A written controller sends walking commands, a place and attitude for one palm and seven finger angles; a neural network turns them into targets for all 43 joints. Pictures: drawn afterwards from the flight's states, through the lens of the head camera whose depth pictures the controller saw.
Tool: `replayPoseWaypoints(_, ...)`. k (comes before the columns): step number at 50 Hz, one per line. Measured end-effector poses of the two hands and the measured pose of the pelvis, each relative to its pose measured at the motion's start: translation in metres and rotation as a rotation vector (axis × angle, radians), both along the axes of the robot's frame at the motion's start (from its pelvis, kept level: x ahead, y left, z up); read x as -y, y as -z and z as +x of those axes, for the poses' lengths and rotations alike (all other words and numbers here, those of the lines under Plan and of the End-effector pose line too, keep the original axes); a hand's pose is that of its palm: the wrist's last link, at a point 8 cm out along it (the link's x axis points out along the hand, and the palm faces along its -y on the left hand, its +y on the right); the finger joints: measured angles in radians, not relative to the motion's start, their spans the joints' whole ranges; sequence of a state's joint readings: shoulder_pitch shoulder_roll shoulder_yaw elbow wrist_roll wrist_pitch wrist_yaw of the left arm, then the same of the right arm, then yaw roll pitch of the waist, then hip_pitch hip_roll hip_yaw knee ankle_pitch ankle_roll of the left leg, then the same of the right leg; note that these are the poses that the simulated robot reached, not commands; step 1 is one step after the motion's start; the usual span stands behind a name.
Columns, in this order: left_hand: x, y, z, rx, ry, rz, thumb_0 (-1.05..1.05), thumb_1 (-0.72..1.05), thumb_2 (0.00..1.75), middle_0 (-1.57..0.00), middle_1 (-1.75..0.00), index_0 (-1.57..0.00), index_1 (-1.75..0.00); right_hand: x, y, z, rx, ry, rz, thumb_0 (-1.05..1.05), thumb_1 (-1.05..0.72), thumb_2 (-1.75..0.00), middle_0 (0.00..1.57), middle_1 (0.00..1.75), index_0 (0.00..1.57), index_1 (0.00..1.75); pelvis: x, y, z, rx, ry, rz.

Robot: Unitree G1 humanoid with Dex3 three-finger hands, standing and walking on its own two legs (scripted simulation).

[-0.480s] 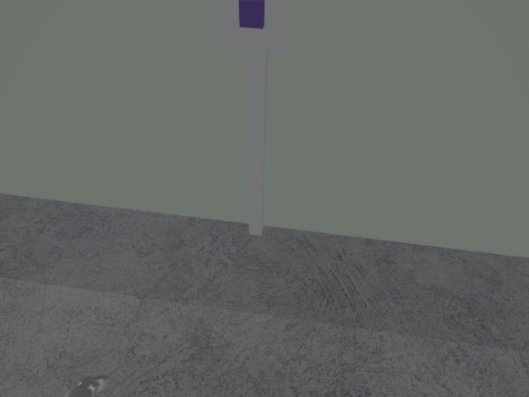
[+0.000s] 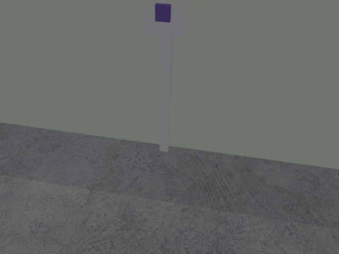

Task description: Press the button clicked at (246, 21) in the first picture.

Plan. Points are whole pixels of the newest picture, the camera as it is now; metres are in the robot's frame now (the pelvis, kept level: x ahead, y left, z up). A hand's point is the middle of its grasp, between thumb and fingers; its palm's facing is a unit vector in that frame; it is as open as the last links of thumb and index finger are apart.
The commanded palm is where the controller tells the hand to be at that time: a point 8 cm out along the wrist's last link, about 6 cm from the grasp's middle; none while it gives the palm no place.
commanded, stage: stand and wait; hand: left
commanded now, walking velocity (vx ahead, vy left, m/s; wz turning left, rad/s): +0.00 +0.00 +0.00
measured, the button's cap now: (163, 12) +0.89 +0.09 +0.19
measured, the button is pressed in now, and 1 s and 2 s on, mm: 0 0 0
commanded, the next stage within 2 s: look at it before walking up in 0.44 s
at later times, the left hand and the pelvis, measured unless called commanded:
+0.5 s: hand out of the picture +0.06 +0.24 -0.15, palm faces -0.03 -0.94 -0.33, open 7.4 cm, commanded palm none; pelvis -0.02 -0.01 +0.00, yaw +0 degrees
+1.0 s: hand out of the picture +0.06 +0.24 -0.15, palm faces -0.04 -0.94 -0.33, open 7.4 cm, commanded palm none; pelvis -0.01 -0.01 +0.00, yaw -1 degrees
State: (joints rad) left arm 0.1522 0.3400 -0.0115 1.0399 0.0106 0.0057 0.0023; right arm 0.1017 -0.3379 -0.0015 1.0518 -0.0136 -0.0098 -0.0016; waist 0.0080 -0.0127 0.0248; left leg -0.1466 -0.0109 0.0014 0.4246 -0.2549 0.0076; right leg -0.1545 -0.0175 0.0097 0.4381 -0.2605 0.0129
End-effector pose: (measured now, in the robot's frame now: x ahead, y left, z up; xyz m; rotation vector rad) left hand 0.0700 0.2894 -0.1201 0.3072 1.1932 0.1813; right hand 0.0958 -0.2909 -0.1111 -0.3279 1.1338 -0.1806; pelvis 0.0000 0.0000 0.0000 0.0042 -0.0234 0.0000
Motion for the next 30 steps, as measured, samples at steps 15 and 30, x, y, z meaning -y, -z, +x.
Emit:
replayPoseWaypoints(15, 0.003, -0.003, -0.018, -0.022, -0.003, 0.009, 0.01, 0.91, 0.89, -0.20, -0.30, -0.21, -0.30, 0.008, 0.006, -0.040, -0.070, 0.035, 0.011, 0.01, -0.90, -0.89, 0.20, 0.30, 0.20, 0.30, 0.006, -0.003, -0.013, 0.010, 0.002, 0.000)
replayPoseWaypoints(30, 0.009, -0.003, -0.017, -0.010, 0.010, -0.001, 0.01, 0.90, 0.89, -0.20, -0.30, -0.21, -0.30, 0.008, 0.006, -0.050, -0.076, 0.041, 0.018, 0.01, -0.90, -0.89, 0.20, 0.30, 0.20, 0.30, 0.008, -0.003, -0.019, 0.004, 0.006, 0.000)
